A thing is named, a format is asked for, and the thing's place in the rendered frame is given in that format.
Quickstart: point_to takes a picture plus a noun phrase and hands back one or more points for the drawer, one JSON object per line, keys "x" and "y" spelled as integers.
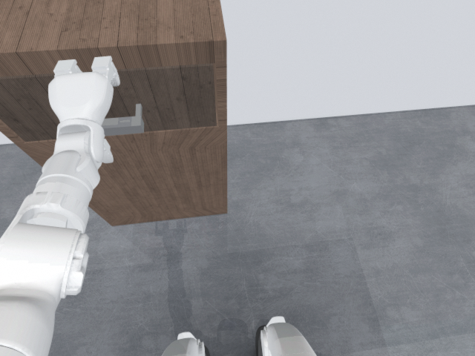
{"x": 172, "y": 97}

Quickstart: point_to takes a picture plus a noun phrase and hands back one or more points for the robot left hand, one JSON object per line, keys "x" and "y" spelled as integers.
{"x": 74, "y": 94}

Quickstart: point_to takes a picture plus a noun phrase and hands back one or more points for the right robot shin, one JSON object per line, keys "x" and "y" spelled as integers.
{"x": 277, "y": 319}

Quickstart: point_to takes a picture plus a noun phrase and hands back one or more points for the handle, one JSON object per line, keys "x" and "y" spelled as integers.
{"x": 124, "y": 125}

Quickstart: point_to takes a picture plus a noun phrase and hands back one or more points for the robot left forearm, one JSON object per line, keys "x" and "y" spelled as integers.
{"x": 65, "y": 188}

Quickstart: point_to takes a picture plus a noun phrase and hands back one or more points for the robot left upper arm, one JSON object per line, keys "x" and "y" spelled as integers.
{"x": 39, "y": 265}

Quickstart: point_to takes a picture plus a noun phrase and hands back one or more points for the cabinet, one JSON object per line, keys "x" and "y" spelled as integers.
{"x": 155, "y": 175}

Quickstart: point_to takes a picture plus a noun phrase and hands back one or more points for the robot left thigh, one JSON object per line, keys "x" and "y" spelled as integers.
{"x": 185, "y": 347}

